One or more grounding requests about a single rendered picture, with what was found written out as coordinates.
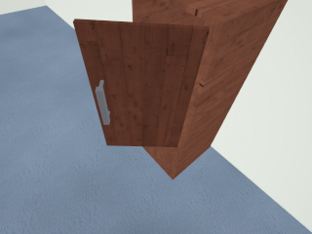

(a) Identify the handle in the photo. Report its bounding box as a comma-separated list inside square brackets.
[95, 80, 110, 125]

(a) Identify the cupboard door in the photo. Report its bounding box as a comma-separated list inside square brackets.
[73, 19, 210, 147]

